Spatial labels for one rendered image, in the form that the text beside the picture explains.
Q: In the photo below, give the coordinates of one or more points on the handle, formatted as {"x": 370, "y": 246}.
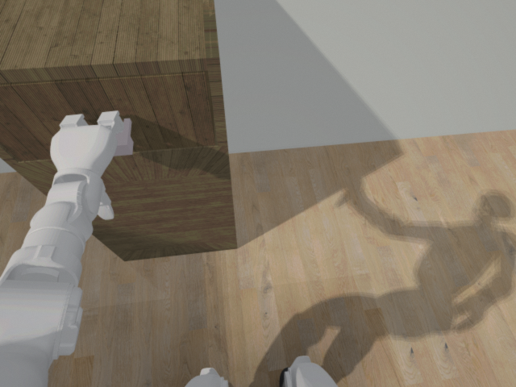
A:
{"x": 125, "y": 142}

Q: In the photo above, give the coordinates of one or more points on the drawer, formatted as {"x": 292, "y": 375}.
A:
{"x": 167, "y": 110}

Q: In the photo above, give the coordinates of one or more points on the left robot forearm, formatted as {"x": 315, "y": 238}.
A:
{"x": 53, "y": 247}

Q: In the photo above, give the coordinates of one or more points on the cabinet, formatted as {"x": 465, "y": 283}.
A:
{"x": 166, "y": 202}

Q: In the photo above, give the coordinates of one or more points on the right robot thigh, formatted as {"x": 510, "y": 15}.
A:
{"x": 308, "y": 375}

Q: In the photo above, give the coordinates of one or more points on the right robot shin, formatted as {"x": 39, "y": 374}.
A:
{"x": 301, "y": 359}

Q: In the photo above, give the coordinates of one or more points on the left robot upper arm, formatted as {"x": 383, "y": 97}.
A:
{"x": 39, "y": 321}

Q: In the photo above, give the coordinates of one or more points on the robot left hand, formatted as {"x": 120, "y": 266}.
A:
{"x": 90, "y": 147}

